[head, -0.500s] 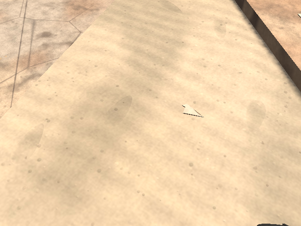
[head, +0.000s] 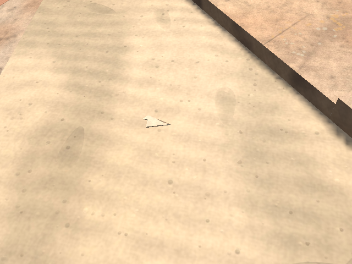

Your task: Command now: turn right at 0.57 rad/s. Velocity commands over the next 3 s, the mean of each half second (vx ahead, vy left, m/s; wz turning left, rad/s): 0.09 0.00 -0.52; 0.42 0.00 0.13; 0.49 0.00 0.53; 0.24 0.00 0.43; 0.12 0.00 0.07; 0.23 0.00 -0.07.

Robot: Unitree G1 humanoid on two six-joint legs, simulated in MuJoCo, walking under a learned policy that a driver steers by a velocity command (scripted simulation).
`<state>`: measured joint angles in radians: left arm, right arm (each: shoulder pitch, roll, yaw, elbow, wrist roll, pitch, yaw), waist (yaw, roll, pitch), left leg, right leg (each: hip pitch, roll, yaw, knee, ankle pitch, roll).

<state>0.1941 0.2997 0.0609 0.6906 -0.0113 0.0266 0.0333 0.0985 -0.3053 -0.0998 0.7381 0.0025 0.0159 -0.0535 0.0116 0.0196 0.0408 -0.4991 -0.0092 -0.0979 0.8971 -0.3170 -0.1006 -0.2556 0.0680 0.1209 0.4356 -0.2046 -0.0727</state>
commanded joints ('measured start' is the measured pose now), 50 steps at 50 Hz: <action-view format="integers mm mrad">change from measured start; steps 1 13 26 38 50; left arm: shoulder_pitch -8 29 -82 139 212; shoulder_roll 187 210 63 79 131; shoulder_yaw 54 73 11 17 32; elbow -70 -122 -124 -41 68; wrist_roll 2 1 -3 19 5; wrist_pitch -3 5 -54 -118 -112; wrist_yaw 2 -5 -48 -42 -12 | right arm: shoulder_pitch -56 35 149 112 -135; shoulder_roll -70 -167 -168 -89 -2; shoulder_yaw -12 -30 -13 16 58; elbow -77 -86 -42 -46 -156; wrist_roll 2 -38 18 31 24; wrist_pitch -27 -55 -76 -94 -89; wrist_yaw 8 37 45 79 131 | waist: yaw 21 26 -72 30 69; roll -167 188 146 -144 -70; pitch -84 -114 -6 44 93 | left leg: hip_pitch -38 388 325 -325 -208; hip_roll -10 436 248 113 45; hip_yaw -9 -413 -74 -18 139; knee -98 -586 -729 226 -281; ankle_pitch -13 547 -44 106 365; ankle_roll -4 401 303 133 149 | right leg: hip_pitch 120 -314 -178 263 317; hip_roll -235 15 -85 -316 -320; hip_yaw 291 69 -148 104 -259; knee -96 673 246 -284 -280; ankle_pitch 154 -458 -156 -19 486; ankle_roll -155 104 95 -96 -47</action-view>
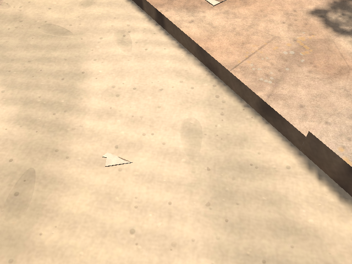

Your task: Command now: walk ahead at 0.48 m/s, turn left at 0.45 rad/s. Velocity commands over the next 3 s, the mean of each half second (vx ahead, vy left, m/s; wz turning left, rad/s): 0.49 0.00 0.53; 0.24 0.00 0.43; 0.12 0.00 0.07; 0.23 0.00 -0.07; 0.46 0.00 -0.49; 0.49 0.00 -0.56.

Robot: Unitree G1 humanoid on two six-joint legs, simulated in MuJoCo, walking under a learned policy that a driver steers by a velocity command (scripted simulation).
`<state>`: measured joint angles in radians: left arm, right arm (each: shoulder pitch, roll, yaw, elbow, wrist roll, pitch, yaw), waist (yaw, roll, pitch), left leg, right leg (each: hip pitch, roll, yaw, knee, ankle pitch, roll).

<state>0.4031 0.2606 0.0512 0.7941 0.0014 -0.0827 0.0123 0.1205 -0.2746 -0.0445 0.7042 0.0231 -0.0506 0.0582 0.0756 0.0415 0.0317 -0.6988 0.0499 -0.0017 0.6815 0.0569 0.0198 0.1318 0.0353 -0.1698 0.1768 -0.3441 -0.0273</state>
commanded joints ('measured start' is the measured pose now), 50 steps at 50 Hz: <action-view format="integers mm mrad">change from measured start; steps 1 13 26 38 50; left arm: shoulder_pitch -3 -113 -382 -239 -190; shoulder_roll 184 168 150 142 125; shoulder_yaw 44 21 17 31 11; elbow -33 -169 -244 -170 -51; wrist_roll -7 9 -12 21 -11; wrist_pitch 5 -39 -44 5 35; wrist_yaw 13 -4 -26 -8 -17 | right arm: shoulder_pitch -154 66 206 165 79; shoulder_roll -46 -135 -178 -81 -133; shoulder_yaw -3 -51 -61 -36 -42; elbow -132 -118 -36 -119 -138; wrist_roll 4 -20 6 -4 -31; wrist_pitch -23 -21 11 79 68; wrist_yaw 25 -35 -71 -82 -63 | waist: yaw -12 -49 -131 -88 -84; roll -107 -38 70 -187 -75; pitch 79 -62 -52 -67 -157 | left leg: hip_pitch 22 550 524 117 637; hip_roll -36 105 57 -25 23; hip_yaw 66 -408 -423 -61 -90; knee -79 -456 -284 434 -288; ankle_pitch -50 -59 -192 -486 49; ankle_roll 48 313 182 -97 38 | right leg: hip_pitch -34 -750 -567 -322 -389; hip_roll -293 -147 -36 -288 -208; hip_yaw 16 278 262 303 176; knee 31 1011 331 127 307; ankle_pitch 790 12 305 729 265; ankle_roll -84 52 77 -192 -48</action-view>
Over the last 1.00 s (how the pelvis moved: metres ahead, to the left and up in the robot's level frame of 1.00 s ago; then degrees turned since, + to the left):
0.20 -0.07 -0.01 -8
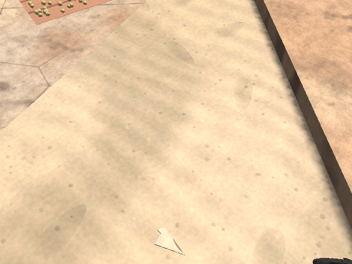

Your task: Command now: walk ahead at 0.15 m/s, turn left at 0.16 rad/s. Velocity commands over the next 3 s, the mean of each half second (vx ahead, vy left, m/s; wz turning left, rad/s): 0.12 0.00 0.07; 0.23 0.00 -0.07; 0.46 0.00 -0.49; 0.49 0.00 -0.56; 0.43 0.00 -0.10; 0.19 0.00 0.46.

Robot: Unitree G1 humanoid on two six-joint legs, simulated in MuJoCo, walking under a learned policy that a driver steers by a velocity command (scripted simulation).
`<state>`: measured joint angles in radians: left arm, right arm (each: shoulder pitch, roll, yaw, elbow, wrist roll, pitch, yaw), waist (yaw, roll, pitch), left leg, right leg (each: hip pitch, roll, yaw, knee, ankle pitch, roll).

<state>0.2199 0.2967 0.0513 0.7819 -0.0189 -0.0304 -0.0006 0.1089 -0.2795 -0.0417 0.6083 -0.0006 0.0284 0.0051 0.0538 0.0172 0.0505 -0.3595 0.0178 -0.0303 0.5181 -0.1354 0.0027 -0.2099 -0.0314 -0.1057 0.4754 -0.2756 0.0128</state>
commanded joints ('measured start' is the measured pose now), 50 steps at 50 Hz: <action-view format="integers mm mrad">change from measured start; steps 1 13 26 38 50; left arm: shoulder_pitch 56 -27 -81 38 -36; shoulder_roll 27 48 67 156 97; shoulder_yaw -14 -5 -18 27 26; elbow -47 -25 10 105 52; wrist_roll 58 24 25 16 -34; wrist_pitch -24 2 -12 -18 -42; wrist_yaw -16 -6 -2 17 4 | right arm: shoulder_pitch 98 47 133 20 231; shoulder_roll -189 -102 -74 -73 -106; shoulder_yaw -49 -26 -16 -32 -47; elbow -60 33 144 163 261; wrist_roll -18 -12 -10 31 8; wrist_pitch -4 -42 -24 -77 -144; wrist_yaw -23 -17 -48 -34 -18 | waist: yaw -13 -40 -54 11 -102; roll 146 109 -56 -180 122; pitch -234 -145 -105 63 51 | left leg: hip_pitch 441 122 178 -230 428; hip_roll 247 159 18 39 333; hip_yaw -273 -132 -40 -21 -405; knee -86 -183 -58 346 -393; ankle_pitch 394 285 95 -426 -476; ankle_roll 146 208 -13 40 170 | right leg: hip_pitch -191 -34 39 93 -639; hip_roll -42 -2 -48 -332 -29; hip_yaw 30 88 180 644 266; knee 168 125 -23 -331 647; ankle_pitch -184 65 344 -406 -100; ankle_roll -10 45 -64 -295 -80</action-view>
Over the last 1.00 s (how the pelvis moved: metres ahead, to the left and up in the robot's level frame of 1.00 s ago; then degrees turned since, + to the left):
0.46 0.06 0.00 30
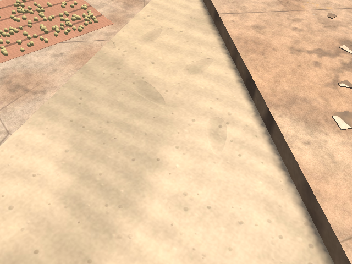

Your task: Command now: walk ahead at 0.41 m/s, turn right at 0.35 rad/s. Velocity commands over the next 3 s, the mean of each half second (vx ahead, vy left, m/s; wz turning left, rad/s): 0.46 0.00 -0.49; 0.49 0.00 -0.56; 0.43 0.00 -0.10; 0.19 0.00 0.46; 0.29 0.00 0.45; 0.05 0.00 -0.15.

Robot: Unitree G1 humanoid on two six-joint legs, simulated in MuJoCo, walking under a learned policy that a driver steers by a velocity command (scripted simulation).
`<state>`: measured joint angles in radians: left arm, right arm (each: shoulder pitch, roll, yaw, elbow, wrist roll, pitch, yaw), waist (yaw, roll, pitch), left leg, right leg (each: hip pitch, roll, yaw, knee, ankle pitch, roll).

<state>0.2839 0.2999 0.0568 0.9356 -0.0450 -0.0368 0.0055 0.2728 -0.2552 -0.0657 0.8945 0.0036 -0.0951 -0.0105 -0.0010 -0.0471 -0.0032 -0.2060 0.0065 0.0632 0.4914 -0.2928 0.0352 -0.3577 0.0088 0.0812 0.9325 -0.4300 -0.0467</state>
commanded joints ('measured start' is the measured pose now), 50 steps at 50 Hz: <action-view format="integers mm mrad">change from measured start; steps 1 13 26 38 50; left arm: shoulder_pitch -100 -356 -112 54 19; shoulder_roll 88 -26 85 140 70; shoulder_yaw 24 -10 48 58 26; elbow -94 -243 -241 -210 -245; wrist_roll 3 20 33 14 103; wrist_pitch -35 -16 -40 -21 0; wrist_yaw -2 -66 -42 7 -39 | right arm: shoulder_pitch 37 143 -7 -313 1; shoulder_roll -116 -137 -155 -103 -104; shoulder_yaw -17 -13 -17 6 0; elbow -29 23 -130 -273 -179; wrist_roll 2 -6 8 2 -54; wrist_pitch -23 -1 -61 -30 12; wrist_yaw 0 -24 -10 13 15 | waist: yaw -37 -84 1 81 -20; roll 168 95 83 -34 145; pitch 119 154 -32 12 -5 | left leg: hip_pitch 261 240 -468 -283 82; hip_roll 313 247 114 15 248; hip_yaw -392 98 -168 -127 -409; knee -371 -371 738 54 -254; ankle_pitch -158 447 -28 398 74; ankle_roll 105 80 -20 -104 109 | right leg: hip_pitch -482 -361 314 100 -265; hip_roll -84 -76 -190 -90 -19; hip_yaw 87 -118 341 227 50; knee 168 -258 -703 -662 216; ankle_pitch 135 468 310 302 70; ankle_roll -17 11 -263 -173 -7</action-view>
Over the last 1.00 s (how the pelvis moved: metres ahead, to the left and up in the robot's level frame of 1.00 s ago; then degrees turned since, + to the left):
0.17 0.03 0.00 -3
